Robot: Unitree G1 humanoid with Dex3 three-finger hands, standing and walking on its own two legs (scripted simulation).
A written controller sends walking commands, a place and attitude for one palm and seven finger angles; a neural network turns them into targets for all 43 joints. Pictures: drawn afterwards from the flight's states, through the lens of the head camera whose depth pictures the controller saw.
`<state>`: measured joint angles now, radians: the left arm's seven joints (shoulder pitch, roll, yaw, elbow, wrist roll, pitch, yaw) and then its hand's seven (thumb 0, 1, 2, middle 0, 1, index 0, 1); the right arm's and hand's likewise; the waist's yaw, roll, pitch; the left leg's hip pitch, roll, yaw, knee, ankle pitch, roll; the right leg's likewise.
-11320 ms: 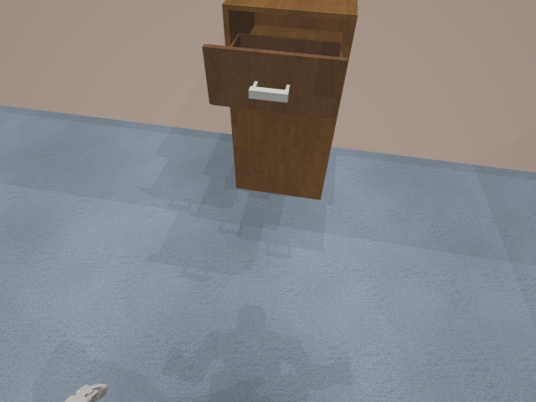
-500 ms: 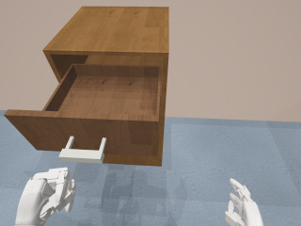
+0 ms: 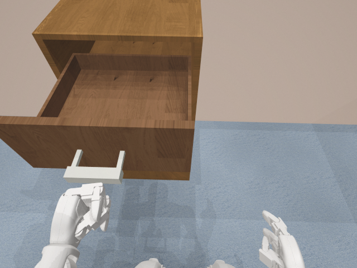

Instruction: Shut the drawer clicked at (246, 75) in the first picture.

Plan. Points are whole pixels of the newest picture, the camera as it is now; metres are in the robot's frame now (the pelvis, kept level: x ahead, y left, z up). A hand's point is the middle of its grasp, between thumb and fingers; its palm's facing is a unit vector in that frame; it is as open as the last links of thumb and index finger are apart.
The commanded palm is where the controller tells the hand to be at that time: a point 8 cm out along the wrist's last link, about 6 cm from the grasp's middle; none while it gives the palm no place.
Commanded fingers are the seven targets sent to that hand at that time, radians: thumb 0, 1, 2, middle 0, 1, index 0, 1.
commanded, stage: bring the fist close to the handle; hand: left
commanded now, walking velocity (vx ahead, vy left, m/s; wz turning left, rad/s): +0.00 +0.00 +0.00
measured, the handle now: (97, 165) +0.31 +0.20 +0.06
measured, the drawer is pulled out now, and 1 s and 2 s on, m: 0.29 0.28 0.15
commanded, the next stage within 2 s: push the drawer shut in 0.42 s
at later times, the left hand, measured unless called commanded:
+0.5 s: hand (106, 209) +0.22 +0.15 +0.06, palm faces +0.04 -1.00 -0.07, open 3.3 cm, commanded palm +0.19 +0.21 +0.06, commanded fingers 0.00 0.90 0.90 -1.40 -1.60 -1.40 -1.60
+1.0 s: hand (102, 199) +0.24 +0.17 +0.05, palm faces +0.02 -1.00 -0.08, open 2.9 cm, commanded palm +0.24 +0.22 +0.06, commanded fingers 0.00 0.90 0.90 -1.40 -1.60 -1.40 -1.60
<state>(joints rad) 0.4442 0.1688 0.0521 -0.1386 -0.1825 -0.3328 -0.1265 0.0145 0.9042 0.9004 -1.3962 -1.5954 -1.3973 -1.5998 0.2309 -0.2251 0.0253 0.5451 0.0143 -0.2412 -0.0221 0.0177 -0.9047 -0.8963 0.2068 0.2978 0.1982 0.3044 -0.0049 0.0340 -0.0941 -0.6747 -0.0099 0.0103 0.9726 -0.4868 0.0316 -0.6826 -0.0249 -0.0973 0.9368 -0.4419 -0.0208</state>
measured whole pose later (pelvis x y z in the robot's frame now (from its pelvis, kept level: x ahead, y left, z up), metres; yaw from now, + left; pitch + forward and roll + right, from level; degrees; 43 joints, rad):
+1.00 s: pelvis +0.00 -0.02 +0.00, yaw +1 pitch +12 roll -1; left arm 0.26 0.24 0.15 0.06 -0.25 -0.38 -0.21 -0.03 0.76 0.92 -1.40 -1.60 -1.40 -1.60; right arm 0.22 -0.27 0.02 0.58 0.03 -0.20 -0.05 0.02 -0.91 -0.90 0.21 0.30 0.20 0.30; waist -0.01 0.05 -0.09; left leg -0.73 0.00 -0.03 1.00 -0.49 0.00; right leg -0.72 -0.01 -0.14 0.96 -0.45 -0.05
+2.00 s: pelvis -0.01 -0.01 +0.00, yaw +0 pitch +13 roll -1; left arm -0.35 0.28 0.20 0.64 -0.18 -0.39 -0.16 -0.02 0.77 0.93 -1.40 -1.60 -1.40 -1.60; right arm 0.26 -0.26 0.03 0.64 0.03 -0.09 -0.03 0.01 -0.91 -0.90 0.21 0.30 0.20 0.30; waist -0.05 0.02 -0.07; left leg -0.73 0.00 0.00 0.94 -0.45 0.02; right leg -0.74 -0.01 -0.10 0.90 -0.40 -0.03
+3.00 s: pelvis -0.01 +0.00 -0.01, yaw -2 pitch +20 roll -3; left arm -0.87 0.48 0.38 1.17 -0.07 -0.44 -0.17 0.02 0.76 0.93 -1.40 -1.60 -1.40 -1.60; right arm 0.37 -0.27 0.04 0.65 -0.01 0.01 0.00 0.01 -0.91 -0.90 0.21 0.30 0.20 0.30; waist -0.17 0.02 -0.09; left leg -0.92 0.02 0.01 1.03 -0.46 0.03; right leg -0.92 0.01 -0.10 0.95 -0.39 -0.03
